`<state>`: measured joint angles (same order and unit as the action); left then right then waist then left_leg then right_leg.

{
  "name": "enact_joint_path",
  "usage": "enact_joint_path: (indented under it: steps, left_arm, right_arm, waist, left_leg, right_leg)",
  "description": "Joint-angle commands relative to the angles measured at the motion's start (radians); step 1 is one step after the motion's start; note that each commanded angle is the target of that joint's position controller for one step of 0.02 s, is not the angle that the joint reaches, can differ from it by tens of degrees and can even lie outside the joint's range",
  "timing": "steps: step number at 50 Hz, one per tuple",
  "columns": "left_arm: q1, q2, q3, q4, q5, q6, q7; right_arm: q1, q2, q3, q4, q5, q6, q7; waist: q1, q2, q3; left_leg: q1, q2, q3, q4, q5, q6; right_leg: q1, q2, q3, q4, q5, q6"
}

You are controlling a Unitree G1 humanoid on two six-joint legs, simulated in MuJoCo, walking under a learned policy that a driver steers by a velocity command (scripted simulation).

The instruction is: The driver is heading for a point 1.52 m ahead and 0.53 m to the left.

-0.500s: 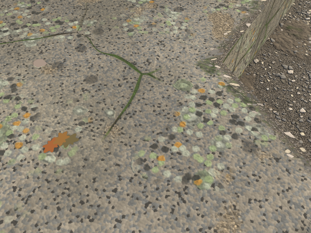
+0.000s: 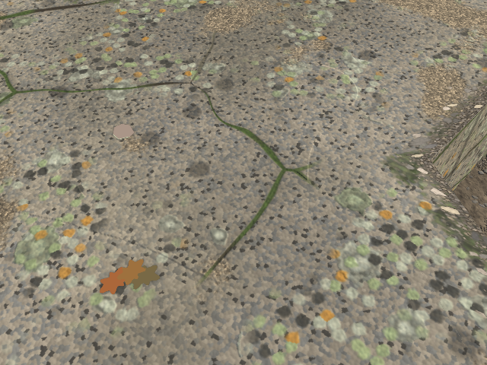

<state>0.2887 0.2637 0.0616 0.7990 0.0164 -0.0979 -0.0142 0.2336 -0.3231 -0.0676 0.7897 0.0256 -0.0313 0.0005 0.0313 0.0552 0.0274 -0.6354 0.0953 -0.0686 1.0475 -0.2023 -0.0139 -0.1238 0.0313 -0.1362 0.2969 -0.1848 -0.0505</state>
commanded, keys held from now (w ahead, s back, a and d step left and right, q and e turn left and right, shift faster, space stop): q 0.88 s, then no key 0.12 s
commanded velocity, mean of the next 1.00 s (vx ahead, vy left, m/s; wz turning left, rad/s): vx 0.10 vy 0.00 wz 0.54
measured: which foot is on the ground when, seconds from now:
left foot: up 0.00-0.22, down 0.24-0.70, up 0.72-1.00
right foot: down 0.00-0.24, up 0.26-0.68, down 0.70-1.00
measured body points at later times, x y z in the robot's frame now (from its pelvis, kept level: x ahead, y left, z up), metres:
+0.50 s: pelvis +0.16 +0.04 -0.01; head +0.21 +0.06 +0.43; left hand +0.26 +0.35 -0.12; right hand +0.38 -0.20 -0.10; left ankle +0.23 +0.12 -0.75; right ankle +0.24 -0.13 -0.69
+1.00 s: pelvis +0.21 +0.00 +0.00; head +0.24 +0.01 +0.44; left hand +0.16 +0.30 -0.10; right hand +0.49 -0.15 -0.10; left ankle +0.12 +0.12 -0.70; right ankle +0.28 -0.10 -0.75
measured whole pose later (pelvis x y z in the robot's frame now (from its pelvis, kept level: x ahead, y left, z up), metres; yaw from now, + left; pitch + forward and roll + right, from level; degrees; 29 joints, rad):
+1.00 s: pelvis +0.21 +0.00 +0.00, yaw +34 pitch +1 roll +1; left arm 0.16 0.27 0.06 0.73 0.01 0.02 0.03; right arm 0.19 -0.32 -0.09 0.61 0.02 0.07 -0.01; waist 0.02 0.02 0.06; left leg -0.43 0.00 -0.04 0.88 -0.42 -0.09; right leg -0.24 -0.06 -0.05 0.45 -0.23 0.00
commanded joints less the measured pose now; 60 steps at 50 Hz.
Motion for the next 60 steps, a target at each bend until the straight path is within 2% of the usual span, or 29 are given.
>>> enact_joint_path:
  steps: [1, 4, 7, 9, 11, 12, 13, 14, 15, 17, 18, 21, 28, 32, 34, 35, 36, 37, 38, 41, 46, 51, 53, 54, 55, 56, 57, 58, 60]
  left_arm:
    - [-0.114, 0.136, 0.031, -0.065, 0.003, -0.017, 0.016]
    - [-0.086, 0.167, 0.038, -0.047, -0.006, 0.002, 0.036]
    - [-0.065, 0.195, 0.048, -0.030, -0.028, 0.028, 0.044]
    - [-0.085, 0.214, 0.057, -0.034, -0.046, 0.046, 0.052]
    - [-0.108, 0.203, 0.056, -0.045, -0.055, 0.063, 0.058]
    - [-0.054, 0.176, 0.045, -0.049, -0.031, 0.059, 0.053]
    - [0.044, 0.065, 0.010, -0.074, 0.034, 0.053, 0.038]
    - [0.064, 0.122, 0.008, -0.068, 0.009, 0.044, 0.021]
    - [-0.033, 0.177, 0.023, -0.082, -0.029, 0.047, 0.017]
    - [-0.112, 0.162, 0.023, -0.092, -0.015, 0.064, 0.038]
    - [-0.109, 0.169, 0.027, -0.095, -0.009, 0.075, 0.046]
    - [-0.083, 0.133, 0.020, -0.087, -0.005, 0.088, 0.051]
    - [-0.161, 0.120, 0.014, -0.105, -0.013, 0.094, 0.048]
    - [-0.163, 0.131, 0.021, -0.113, -0.021, 0.070, 0.034]
    - [-0.103, 0.138, 0.032, -0.094, -0.021, 0.060, 0.026]
    - [-0.075, 0.194, 0.047, -0.093, -0.007, 0.061, 0.029]
    - [-0.108, 0.288, 0.066, -0.100, 0.018, 0.075, 0.035]
    - [-0.117, 0.247, 0.061, -0.114, 0.040, 0.074, 0.034]
    - [-0.170, 0.192, 0.044, -0.138, 0.030, 0.073, 0.040]
    - [-0.215, 0.135, 0.026, -0.149, -0.010, 0.081, 0.053]
    - [-0.124, 0.174, 0.039, -0.128, -0.001, 0.105, 0.059]
    - [-0.137, 0.217, 0.051, -0.115, -0.027, 0.108, 0.033]
    - [-0.156, 0.209, 0.044, -0.104, -0.044, 0.108, 0.029]
    - [-0.119, 0.183, 0.034, -0.081, -0.050, 0.103, 0.028]
    - [-0.076, 0.135, 0.017, -0.070, -0.023, 0.093, 0.021]
    - [-0.056, 0.069, -0.007, -0.091, 0.023, 0.079, 0.010]
    - [-0.154, 0.115, 0.002, -0.106, 0.010, 0.082, 0.022]
    - [-0.172, 0.148, 0.013, -0.107, -0.008, 0.088, 0.026]
    - [-0.146, 0.158, 0.024, -0.076, -0.011, 0.102, 0.034]
  right_arm:
    - [0.013, -0.017, -0.003, -0.067, -0.011, -0.003, 0.008]
    - [-0.089, 0.011, 0.009, -0.112, -0.020, -0.008, 0.034]
    - [-0.120, -0.017, -0.003, -0.153, -0.019, 0.000, 0.056]
    - [-0.089, -0.052, -0.019, -0.167, -0.025, 0.007, 0.064]
    - [0.072, -0.114, -0.055, -0.136, -0.025, 0.005, 0.058]
    - [0.141, -0.189, -0.080, -0.130, -0.026, 0.006, 0.033]
    - [0.103, -0.278, -0.086, -0.157, -0.036, 0.014, 0.012]
    - [0.099, -0.244, -0.071, -0.201, -0.046, 0.006, 0.022]
    - [0.041, -0.190, -0.062, -0.218, -0.035, 0.004, 0.029]
    - [-0.049, -0.121, -0.043, -0.218, -0.005, 0.012, 0.018]
    - [-0.074, -0.112, -0.039, -0.225, -0.012, 0.019, 0.010]
    - [-0.084, -0.135, -0.049, -0.237, -0.035, 0.027, -0.004]
    - [-0.087, -0.150, -0.059, -0.249, -0.023, 0.060, -0.033]
    - [-0.073, -0.142, -0.058, -0.251, -0.019, 0.072, -0.029]
    - [-0.087, -0.131, -0.054, -0.255, -0.006, 0.080, -0.032]
    - [-0.056, -0.097, -0.044, -0.256, -0.005, 0.081, -0.032]
    - [-0.029, -0.062, -0.037, -0.278, -0.003, 0.076, -0.030]
    - [-0.038, -0.144, -0.060, -0.279, -0.020, 0.061, -0.026]
    - [-0.016, -0.188, -0.078, -0.255, -0.017, 0.061, -0.022]
    - [0.019, -0.121, -0.067, -0.211, -0.012, 0.091, -0.026]
    - [-0.101, -0.056, -0.036, -0.271, -0.005, 0.087, -0.017]
    - [-0.082, -0.059, -0.027, -0.264, -0.012, 0.086, -0.006]
    - [-0.022, -0.049, -0.027, -0.232, -0.014, 0.085, -0.001]
    - [-0.008, -0.060, -0.028, -0.223, -0.017, 0.084, -0.002]
    - [0.006, -0.104, -0.034, -0.228, -0.021, 0.085, -0.010]
    - [-0.048, -0.175, -0.040, -0.254, -0.036, 0.088, -0.021]
    - [-0.043, -0.101, -0.022, -0.249, -0.058, 0.072, -0.013]
    - [-0.065, -0.074, -0.010, -0.235, -0.065, 0.055, -0.007]
    - [-0.105, -0.079, -0.009, -0.213, -0.050, 0.035, -0.008]
  waist:
    - [-0.047, -0.113, 0.022]
    - [-0.005, -0.104, 0.015]
    - [-0.003, -0.116, -0.006]
    - [-0.034, -0.136, -0.035]
    - [-0.120, -0.104, -0.118]
    - [-0.143, 0.023, -0.181]
    - [-0.029, 0.258, -0.265]
    - [-0.071, 0.151, -0.482]
    - [-0.095, 0.037, -0.394]
    - [-0.051, -0.055, -0.192]
    - [-0.024, -0.031, -0.157]
    - [-0.003, 0.023, -0.159]
    - [-0.038, 0.080, -0.151]
    - [-0.048, 0.117, -0.144]
    - [-0.008, 0.109, -0.140]
    - [-0.016, 0.023, -0.155]
    - [-0.070, -0.270, -0.107]
    - [-0.042, -0.325, -0.100]
    - [-0.060, -0.240, -0.093]
    - [-0.059, -0.179, -0.055]
    - [0.016, -0.230, -0.079]
    - [0.013, -0.258, -0.103]
    - [-0.029, -0.239, -0.098]
    - [-0.036, -0.209, -0.096]
    - [-0.019, -0.089, -0.150]
    - [0.033, 0.174, -0.153]
    - [-0.051, 0.153, -0.156]
    - [-0.045, 0.125, -0.118]
    - [-0.036, 0.127, -0.086]
  left_leg:
    - [-0.001, 0.022, -0.007, -0.146, 0.149, -0.015]
    - [0.077, -0.010, 0.073, -0.330, 0.277, -0.006]
    - [0.079, -0.027, 0.088, -0.406, 0.220, 0.025]
    - [0.127, -0.063, 0.117, -0.427, 0.118, 0.060]
    - [0.333, -0.134, 0.148, -0.537, 0.160, 0.112]
    - [0.548, -0.059, 0.012, -0.582, 0.539, 0.163]
    - [0.832, 0.188, -0.353, -0.480, 1.035, 0.336]
    - [0.898, 0.290, -0.602, -0.579, 0.825, 0.467]
    - [0.820, 0.237, -0.501, -0.632, 0.630, 0.423]
    - [0.578, 0.144, -0.363, -0.687, 0.375, 0.319]
    - [0.472, 0.115, -0.332, -0.711, 0.332, 0.300]
    - [0.367, 0.065, -0.281, -0.725, 0.372, 0.282]
    - [0.321, 0.015, -0.346, -0.736, -0.011, 0.228]
    - [0.378, 0.018, -0.431, -0.693, 0.016, 0.212]
    - [0.352, -0.023, -0.427, -0.636, 0.032, 0.170]
    - [0.268, -0.079, -0.366, -0.533, -0.100, 0.119]
    - [0.063, -0.246, -0.143, -0.328, -0.338, 0.054]
    - [0.019, -0.222, -0.091, -0.076, -0.420, 0.003]
    - [0.028, -0.186, -0.103, 0.046, -0.356, -0.016]
    - [-0.007, -0.166, -0.060, 0.188, -0.225, -0.064]
    - [0.029, -0.108, 0.019, -0.049, -0.204, -0.095]
    - [0.253, -0.109, 0.086, -0.345, -0.207, -0.057]
    - [0.383, -0.125, 0.111, -0.593, -0.032, -0.014]
    - [0.487, -0.122, 0.092, -0.723, 0.089, 0.017]
    - [0.652, -0.009, -0.051, -0.719, 0.294, 0.050]
    - [0.687, 0.189, -0.258, -0.664, 0.549, 0.168]
    - [0.573, 0.234, -0.287, -0.689, 0.461, 0.280]
    - [0.548, 0.201, -0.257, -0.707, 0.402, 0.282]
    - [0.538, 0.147, -0.201, -0.708, 0.369, 0.235]
  right_leg:
    - [-0.030, -0.258, 0.067, -0.140, 0.462, -0.130]
    - [-0.016, -0.246, -0.019, -0.103, 0.559, -0.112]
    - [0.091, -0.286, -0.027, -0.024, 0.604, -0.097]
    - [0.135, -0.300, -0.030, 0.086, 0.727, -0.076]
    - [0.106, -0.247, -0.060, 0.359, 0.745, -0.027]
    - [-0.055, -0.172, -0.071, 0.613, 0.454, 0.041]
    - [-0.413, 0.003, -0.027, 0.967, -0.494, 0.117]
    - [-0.480, 0.040, 0.216, 1.131, -0.553, 0.122]
    - [-0.535, -0.006, 0.251, 1.123, -0.454, 0.103]
    - [-0.548, -0.068, 0.236, 0.974, -0.312, 0.099]
    - [-0.487, -0.078, 0.240, 0.908, -0.278, 0.099]
    - [-0.388, -0.046, 0.215, 0.752, -0.235, 0.116]
    - [-0.327, -0.015, 0.241, 0.511, -0.120, 0.137]
    - [-0.265, 0.003, 0.241, 0.340, -0.140, 0.108]
    - [-0.135, -0.008, 0.221, 0.121, -0.018, 0.075]
    - [-0.024, -0.146, 0.320, 0.053, 0.015, 0.025]
    - [0.021, -0.351, 0.556, 0.002, 0.150, -0.110]
    - [-0.046, -0.453, 0.673, -0.019, 0.235, -0.221]
    - [-0.060, -0.416, 0.584, 0.005, 0.254, -0.207]
    - [-0.035, -0.288, 0.364, 0.041, 0.273, -0.129]
    - [0.078, -0.285, 0.274, 0.045, 0.333, -0.165]
    - [0.035, -0.313, 0.257, 0.076, 0.392, -0.175]
    - [-0.002, -0.295, 0.238, 0.127, 0.374, -0.143]
    - [-0.056, -0.272, 0.217, 0.154, 0.311, -0.091]
    - [-0.158, -0.217, 0.161, 0.244, 0.134, -0.003]
    - [-0.313, -0.111, 0.062, 0.361, -0.238, 0.095]
    - [-0.299, -0.108, 0.133, 0.445, -0.394, 0.123]
    - [-0.310, -0.112, 0.153, 0.512, -0.396, 0.130]
    - [-0.339, -0.114, 0.173, 0.564, -0.354, 0.140]
Velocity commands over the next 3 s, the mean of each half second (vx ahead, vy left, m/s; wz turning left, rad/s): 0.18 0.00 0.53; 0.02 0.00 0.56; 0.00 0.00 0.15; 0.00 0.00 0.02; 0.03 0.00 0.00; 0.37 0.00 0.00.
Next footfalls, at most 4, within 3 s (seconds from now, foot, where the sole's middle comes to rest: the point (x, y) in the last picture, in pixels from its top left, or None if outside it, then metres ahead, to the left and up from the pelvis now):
0.24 left None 0.26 0.13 -0.78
0.70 right None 0.31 -0.09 -0.78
1.10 left None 0.15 0.13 -0.78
1.38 right None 0.30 -0.08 -0.78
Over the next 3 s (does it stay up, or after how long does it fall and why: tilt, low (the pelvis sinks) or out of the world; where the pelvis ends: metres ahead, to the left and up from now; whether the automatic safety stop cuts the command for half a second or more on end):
stays up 0.35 0.12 -0.02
